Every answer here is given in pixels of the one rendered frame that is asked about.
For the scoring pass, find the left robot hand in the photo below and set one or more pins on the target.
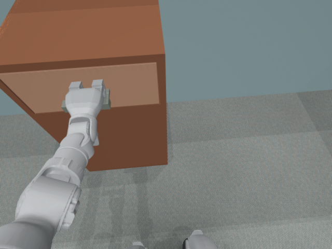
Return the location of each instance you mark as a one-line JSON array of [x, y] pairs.
[[80, 100]]

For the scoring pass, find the handle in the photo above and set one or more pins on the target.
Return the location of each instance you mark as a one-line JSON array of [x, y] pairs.
[[106, 102]]

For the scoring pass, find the robot left forearm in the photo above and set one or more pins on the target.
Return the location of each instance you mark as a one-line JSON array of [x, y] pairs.
[[72, 156]]

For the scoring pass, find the cabinet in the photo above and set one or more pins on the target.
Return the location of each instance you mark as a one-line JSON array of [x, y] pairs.
[[41, 35]]

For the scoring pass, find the left robot upper arm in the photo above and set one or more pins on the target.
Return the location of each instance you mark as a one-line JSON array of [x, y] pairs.
[[49, 206]]

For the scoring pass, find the robot right shin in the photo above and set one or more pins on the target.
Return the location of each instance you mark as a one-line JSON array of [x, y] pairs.
[[196, 232]]

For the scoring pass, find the drawer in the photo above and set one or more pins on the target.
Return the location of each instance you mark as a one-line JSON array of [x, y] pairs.
[[44, 91]]

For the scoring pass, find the robot right thigh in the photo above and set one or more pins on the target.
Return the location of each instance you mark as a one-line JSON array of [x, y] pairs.
[[200, 241]]

